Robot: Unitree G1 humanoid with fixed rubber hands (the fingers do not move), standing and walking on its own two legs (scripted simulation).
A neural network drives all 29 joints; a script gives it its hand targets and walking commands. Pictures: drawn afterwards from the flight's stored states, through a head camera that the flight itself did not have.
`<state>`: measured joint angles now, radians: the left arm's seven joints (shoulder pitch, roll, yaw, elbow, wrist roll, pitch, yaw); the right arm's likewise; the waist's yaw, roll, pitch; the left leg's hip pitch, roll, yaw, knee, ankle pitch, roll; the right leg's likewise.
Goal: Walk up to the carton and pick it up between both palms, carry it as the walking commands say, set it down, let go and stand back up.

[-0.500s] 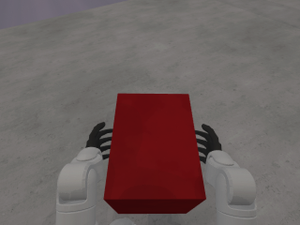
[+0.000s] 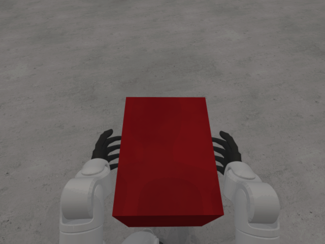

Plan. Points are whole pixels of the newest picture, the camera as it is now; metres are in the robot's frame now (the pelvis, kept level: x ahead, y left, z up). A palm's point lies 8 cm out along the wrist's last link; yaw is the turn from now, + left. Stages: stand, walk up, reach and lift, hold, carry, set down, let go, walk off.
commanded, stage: carry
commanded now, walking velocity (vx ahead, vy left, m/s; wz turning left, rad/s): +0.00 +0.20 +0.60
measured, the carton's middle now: (165, 164) +0.30 +0.01 +0.03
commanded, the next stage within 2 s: none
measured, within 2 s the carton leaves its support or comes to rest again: neither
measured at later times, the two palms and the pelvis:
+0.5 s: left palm out of the picture +0.19 +0.36 +0.07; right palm (123, 164) +0.27 +0.10 +0.08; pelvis -0.03 +0.15 -0.01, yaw +16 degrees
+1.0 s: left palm out of the picture +0.06 +0.55 +0.06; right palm (14, 194) +0.21 +0.31 +0.07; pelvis -0.09 +0.28 -0.01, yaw +32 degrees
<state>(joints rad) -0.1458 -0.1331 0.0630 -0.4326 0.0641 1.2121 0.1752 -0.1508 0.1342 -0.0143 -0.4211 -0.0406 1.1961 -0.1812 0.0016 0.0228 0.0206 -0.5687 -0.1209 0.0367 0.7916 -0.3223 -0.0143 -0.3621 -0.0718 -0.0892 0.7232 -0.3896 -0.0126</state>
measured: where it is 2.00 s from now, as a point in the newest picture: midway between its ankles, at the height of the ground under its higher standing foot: outside the picture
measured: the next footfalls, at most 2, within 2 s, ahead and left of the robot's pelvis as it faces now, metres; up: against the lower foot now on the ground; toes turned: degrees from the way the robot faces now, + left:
left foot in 0.28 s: +0.09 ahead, +0.26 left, +0.00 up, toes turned +15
right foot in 0.56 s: +0.01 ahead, +0.08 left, +0.00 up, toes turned +12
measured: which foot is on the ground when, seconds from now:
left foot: up 0.00-0.26, down 0.28-0.56, up 0.58-0.88, down 0.90-1.00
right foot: down 0.00-0.28, up 0.30-0.54, down 0.56-0.90, up 0.92-1.00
